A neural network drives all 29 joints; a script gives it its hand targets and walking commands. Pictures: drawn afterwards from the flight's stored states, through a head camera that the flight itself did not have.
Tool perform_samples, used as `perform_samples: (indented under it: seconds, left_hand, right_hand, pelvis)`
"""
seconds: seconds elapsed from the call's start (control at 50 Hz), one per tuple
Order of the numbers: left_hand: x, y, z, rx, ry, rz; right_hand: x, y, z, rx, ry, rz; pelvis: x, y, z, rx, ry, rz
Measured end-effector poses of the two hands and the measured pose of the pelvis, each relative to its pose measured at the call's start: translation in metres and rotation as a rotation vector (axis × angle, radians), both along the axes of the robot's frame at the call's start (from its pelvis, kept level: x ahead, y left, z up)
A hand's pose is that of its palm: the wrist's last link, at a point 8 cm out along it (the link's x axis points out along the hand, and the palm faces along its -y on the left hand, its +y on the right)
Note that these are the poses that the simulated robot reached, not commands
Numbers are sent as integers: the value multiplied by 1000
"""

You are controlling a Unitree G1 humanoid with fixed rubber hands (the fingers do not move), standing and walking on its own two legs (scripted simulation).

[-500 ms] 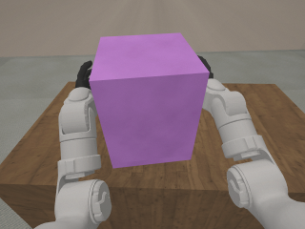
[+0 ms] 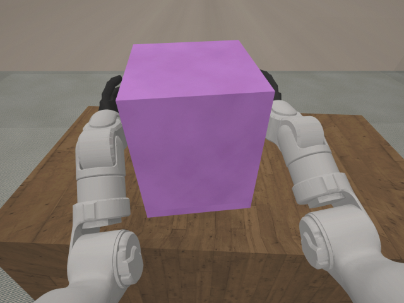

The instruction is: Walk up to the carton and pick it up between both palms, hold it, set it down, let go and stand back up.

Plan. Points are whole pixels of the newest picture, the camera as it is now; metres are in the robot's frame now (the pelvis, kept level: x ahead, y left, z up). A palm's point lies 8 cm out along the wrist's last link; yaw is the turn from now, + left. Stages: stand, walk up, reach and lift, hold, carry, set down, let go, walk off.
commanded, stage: hold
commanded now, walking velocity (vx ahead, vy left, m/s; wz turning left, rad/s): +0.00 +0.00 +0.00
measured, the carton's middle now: (193, 128) +0.37 +0.00 +0.22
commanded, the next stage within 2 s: none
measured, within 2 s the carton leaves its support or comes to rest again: neither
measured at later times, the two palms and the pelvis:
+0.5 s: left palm (110, 119) +0.37 +0.15 +0.25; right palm (269, 114) +0.36 -0.14 +0.25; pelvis +0.00 +0.00 +0.00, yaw +0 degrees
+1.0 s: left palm (109, 120) +0.37 +0.15 +0.25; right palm (268, 113) +0.36 -0.14 +0.25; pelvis +0.00 +0.00 +0.00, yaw -1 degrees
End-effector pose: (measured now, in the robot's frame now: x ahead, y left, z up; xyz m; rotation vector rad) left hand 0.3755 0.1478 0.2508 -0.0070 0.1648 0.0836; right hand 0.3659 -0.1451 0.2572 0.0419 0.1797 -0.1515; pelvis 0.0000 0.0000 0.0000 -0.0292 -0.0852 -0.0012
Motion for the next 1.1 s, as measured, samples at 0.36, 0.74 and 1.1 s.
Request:
perform_samples:
  seconds: [0.36, 0.74, 1.1]
  left_hand:
    - [-11, 0, -4, 19, -4, 23]
    - [-4, -2, 3, 11, -2, -10]
    - [-7, 6, 3, 12, 2, 19]
  right_hand:
    - [-6, 1, -11, 30, -6, 19]
    - [-6, -2, 1, -1, 0, -3]
    - [-3, 6, -5, 17, 1, 18]
  pelvis:
    - [0, 5, 0, -2, -11, -5]
    - [-4, 2, 0, 2, -10, -4]
    - [-4, 5, 0, 0, 3, 0]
